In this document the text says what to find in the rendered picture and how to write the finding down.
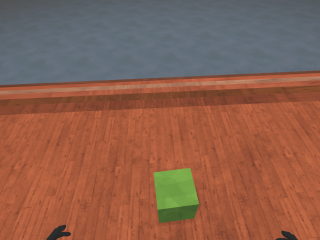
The left robot hand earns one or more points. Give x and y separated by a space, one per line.
57 233

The carton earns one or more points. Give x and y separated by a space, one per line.
176 195

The right robot hand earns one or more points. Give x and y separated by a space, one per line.
288 236

